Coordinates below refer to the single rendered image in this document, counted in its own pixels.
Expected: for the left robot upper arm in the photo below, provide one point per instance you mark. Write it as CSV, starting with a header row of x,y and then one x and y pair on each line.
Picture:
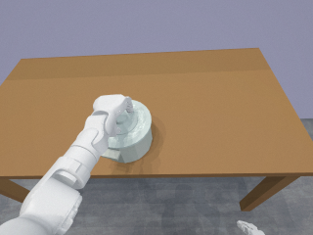
x,y
51,211

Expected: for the lid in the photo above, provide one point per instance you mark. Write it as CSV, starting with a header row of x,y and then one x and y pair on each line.
x,y
134,130

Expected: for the robot left hand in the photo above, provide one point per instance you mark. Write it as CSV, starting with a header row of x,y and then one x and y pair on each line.
x,y
117,104

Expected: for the pot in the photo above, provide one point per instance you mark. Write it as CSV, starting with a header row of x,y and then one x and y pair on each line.
x,y
130,154

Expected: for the table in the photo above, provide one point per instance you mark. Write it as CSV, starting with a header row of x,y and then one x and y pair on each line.
x,y
215,113

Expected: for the robot right hand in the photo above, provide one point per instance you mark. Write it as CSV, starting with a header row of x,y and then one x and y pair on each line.
x,y
249,228

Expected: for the left robot forearm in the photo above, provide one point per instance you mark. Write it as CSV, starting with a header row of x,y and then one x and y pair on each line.
x,y
74,167

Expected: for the knob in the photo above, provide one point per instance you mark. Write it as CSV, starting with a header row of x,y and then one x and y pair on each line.
x,y
122,118

